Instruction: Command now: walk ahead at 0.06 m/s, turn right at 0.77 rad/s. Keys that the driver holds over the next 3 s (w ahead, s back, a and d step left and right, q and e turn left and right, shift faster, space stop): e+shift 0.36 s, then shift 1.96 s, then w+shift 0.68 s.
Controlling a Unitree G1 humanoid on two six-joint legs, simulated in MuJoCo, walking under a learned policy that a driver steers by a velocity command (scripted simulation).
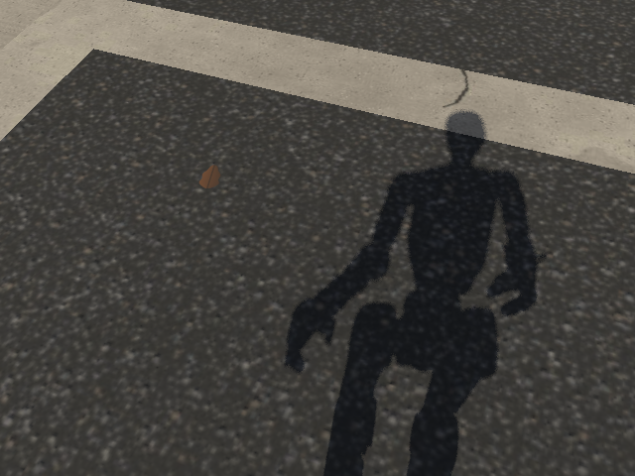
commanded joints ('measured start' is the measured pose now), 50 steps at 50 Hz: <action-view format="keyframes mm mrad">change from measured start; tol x16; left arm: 1 -39 131 39 -93 -4 6 6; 50 -140 100 -53 69 2 -30 38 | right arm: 1 53 -109 -25 -71 -13 10 2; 22 4 -312 -50 -118 -4 -16 -27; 50 173 -122 -9 96 23 -10 16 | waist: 1 -69 -18 -92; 19 -61 -175 -146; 22 -16 187 -113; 38 -82 206 -125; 43 -114 -140 -135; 50 -62 -72 -69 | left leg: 1 -112 65 -66 -50 81 -37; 13 -88 24 -127 -437 126 -39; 19 239 -4 -121 -804 189 11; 22 302 449 -620 -1069 111 189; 30 388 270 -227 -885 762 195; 40 314 249 -190 -799 780 157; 44 261 128 -59 -839 212 33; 50 303 142 -91 -872 436 36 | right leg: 1 116 -228 401 -279 170 -156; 10 224 -159 536 -270 -120 -65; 19 99 -99 651 -195 -57 19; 21 -51 66 412 91 -395 118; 27 -121 60 158 634 -260 158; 37 86 -3 52 116 -320 147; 41 363 -70 87 -299 48 89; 43 379 -330 322 -237 375 -10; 50 261 -177 198 -208 163 49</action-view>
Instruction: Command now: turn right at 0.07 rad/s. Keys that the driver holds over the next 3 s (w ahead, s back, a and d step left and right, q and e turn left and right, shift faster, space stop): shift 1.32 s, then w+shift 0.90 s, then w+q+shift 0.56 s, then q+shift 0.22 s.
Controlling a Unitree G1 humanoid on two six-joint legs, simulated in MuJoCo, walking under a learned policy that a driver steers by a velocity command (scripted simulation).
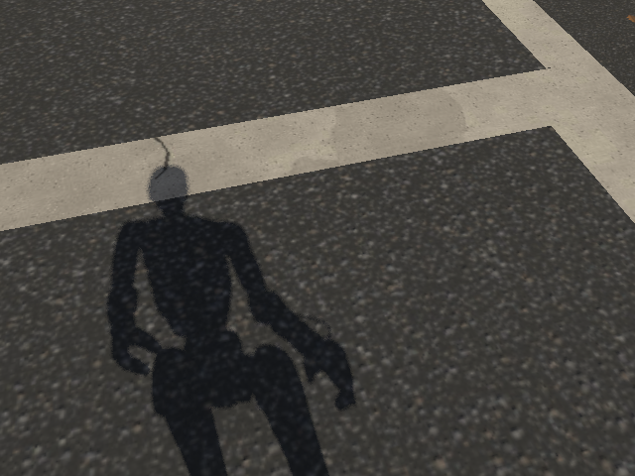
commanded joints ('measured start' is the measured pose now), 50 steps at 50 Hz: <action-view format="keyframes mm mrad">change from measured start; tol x2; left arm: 1 24 132 27 -6 -3 -16 8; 11 35 131 16 109 -2 -26 12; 25 105 99 -1 234 -2 -26 19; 50 183 24 -2 316 -2 -26 27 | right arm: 1 5 -113 -28 -15 1 -14 -5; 13 -21 -102 -22 133 4 -4 -14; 25 -21 -77 -4 238 5 -3 -22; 50 38 -12 11 317 4 -9 -35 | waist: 1 23 -61 -14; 13 18 -17 0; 50 30 -13 36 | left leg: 1 22 87 -90 -50 171 9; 15 83 106 -98 -70 164 12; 50 30 109 -97 -58 145 19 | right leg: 1 -16 -133 111 -67 268 -34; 6 -50 -129 113 -89 233 -36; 18 -56 -119 102 -116 216 -34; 50 -57 -111 77 -99 203 -31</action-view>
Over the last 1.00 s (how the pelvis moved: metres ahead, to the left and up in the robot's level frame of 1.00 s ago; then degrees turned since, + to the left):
0.07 0.05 0.02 -31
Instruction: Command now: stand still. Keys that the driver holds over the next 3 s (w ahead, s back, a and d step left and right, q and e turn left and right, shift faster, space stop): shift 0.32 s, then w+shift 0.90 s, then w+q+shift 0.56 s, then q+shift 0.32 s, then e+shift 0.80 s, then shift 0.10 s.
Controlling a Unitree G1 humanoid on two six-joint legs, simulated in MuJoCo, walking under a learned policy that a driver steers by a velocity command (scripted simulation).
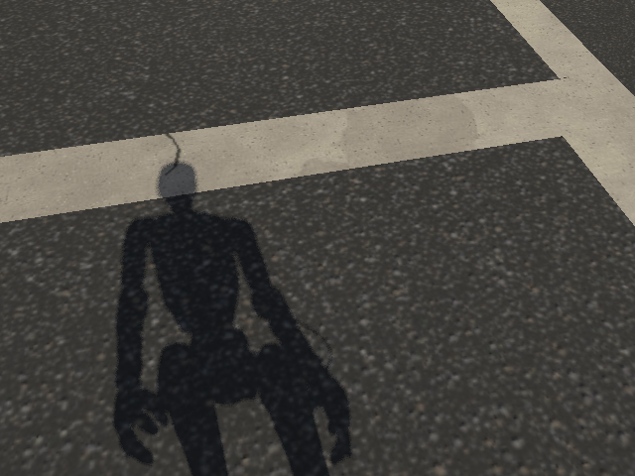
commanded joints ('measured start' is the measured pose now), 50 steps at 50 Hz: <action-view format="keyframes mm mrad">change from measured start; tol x32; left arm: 1 66 83 14 -5 0 -4 3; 23 214 152 85 -20 12 -17 -15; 50 -419 92 68 -418 15 -58 -92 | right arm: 1 60 -83 -12 -7 0 -4 -4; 24 -171 -89 -45 -200 -28 -52 44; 32 458 -226 -118 -77 -31 -97 33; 50 293 -164 -67 -125 -3 -152 34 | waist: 1 0 0 38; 50 5 108 71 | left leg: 1 20 95 -83 -45 140 31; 16 13 95 -83 -42 140 34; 20 -218 26 -97 83 -574 95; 25 -486 73 10 418 -172 49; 30 215 -40 168 61 -80 56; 33 389 411 -722 -285 -717 194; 46 106 187 -55 -455 266 172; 50 276 220 46 -289 1030 143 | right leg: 1 -77 -120 88 -63 185 -22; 16 -82 -120 84 -56 181 -20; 20 -176 -133 229 -84 -672 -131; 29 -293 -223 195 -197 -344 -158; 34 -872 -105 8 832 -40 -104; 50 -427 -18 -253 246 213 -108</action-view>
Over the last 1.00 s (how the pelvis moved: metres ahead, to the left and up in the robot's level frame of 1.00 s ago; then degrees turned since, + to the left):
0.00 -0.01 0.00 0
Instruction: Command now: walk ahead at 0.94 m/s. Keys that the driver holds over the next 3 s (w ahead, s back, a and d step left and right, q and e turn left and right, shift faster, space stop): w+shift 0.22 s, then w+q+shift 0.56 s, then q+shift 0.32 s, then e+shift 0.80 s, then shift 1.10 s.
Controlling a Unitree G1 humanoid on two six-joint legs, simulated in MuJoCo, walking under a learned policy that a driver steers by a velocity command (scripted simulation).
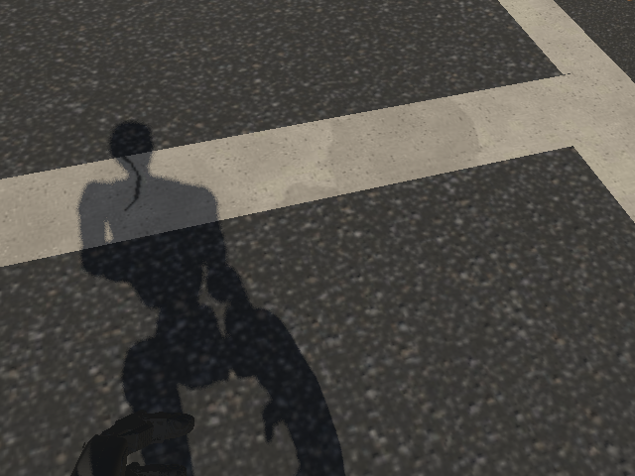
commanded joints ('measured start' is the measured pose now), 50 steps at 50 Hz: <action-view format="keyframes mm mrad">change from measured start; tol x64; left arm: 1 45 94 22 -52 -4 -13 25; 50 484 275 45 -174 22 -52 70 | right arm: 1 -22 -211 -36 -39 -8 -7 -13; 50 -61 -274 -80 -353 55 83 -49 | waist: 1 138 146 8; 50 150 -190 -617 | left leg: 1 -140 253 11 265 1339 96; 3 -229 248 31 743 1320 81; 5 -843 -28 -47 1490 -11 46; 23 -826 -18 183 655 495 117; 29 201 285 -683 494 213 493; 38 -676 42 -403 157 318 283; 46 -479 -40 -410 658 924 33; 50 -903 -78 -162 1582 -259 -36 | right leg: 1 309 124 -64 -29 -85 -58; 6 1121 -298 947 -427 -810 -210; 26 867 -160 -97 66 1225 100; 29 -62 135 116 1107 -482 141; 50 1198 -546 680 -62 1000 -139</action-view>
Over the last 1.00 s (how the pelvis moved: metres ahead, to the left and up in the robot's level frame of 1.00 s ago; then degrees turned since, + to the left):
0.29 0.06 -0.03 1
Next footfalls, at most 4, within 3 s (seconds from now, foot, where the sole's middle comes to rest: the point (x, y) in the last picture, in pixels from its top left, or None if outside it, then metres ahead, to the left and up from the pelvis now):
0.06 right None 0.27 -0.09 -0.76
0.54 left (275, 358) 0.71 0.05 -0.76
0.96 right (265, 204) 1.16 0.05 -0.76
1.36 left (178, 242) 1.05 0.28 -0.76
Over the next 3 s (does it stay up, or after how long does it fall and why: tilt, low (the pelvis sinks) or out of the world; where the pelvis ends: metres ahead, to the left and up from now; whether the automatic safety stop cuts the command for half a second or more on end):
stays up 1.05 0.12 0.03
